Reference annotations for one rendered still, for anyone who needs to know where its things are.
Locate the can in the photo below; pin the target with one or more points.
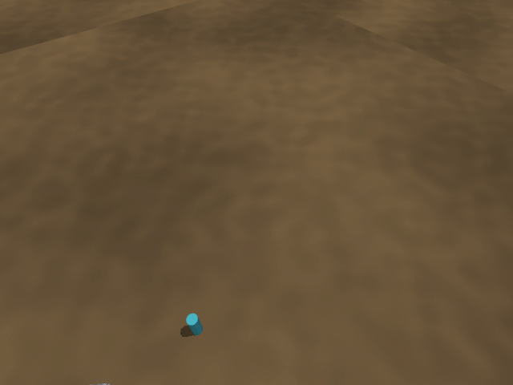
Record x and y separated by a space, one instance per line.
194 324

